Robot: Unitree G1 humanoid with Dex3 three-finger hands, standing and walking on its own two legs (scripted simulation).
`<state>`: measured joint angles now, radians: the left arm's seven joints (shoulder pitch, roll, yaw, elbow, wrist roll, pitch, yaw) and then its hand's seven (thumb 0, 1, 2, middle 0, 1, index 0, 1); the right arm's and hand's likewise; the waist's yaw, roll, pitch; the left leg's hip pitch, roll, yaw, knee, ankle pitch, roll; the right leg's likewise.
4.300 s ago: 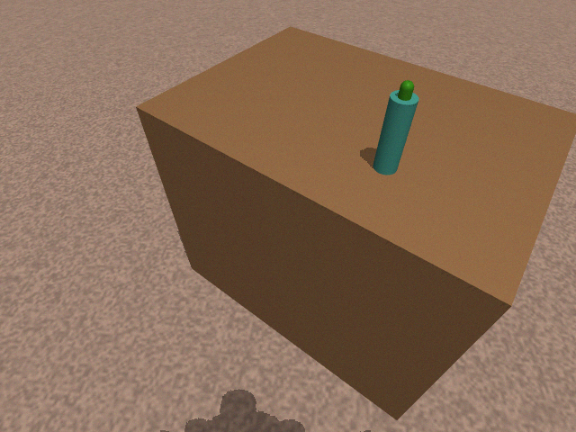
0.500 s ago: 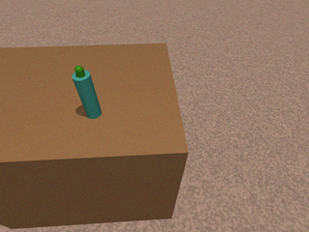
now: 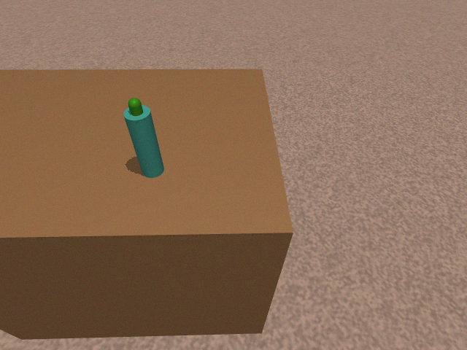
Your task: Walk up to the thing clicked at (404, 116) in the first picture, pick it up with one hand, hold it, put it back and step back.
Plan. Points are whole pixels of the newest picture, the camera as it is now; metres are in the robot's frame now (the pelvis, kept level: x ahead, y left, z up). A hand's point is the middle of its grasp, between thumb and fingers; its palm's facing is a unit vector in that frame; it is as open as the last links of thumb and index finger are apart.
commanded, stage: stand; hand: left
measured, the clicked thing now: (144, 138) +0.53 +0.20 +0.06
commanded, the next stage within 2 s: rise first in 1.58 s
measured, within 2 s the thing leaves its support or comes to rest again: neither
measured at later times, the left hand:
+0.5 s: hand out of the picture +0.06 +0.26 -0.16, palm faces -0.02 -0.94 -0.34, open 7.3 cm
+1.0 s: hand out of the picture +0.07 +0.25 -0.16, palm faces -0.02 -0.94 -0.34, open 7.3 cm
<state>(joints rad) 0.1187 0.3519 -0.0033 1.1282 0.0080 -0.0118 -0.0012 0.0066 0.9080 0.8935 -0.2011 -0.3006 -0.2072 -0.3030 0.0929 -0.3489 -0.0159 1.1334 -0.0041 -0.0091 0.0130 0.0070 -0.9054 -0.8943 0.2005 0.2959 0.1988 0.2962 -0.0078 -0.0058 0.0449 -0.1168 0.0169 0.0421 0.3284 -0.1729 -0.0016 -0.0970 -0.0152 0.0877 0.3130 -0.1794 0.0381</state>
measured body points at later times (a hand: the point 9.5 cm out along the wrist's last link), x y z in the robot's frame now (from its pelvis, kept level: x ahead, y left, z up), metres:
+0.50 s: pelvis +0.00 +0.00 +0.00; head +0.01 +0.00 +0.45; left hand +0.06 +0.31 -0.13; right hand +0.08 -0.30 -0.13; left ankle +0.01 +0.12 -0.75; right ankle +0.00 -0.15 -0.75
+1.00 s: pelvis +0.01 +0.00 +0.00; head +0.01 +0.00 +0.45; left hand +0.07 +0.30 -0.13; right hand +0.09 -0.30 -0.13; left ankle +0.01 +0.12 -0.75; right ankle +0.00 -0.15 -0.75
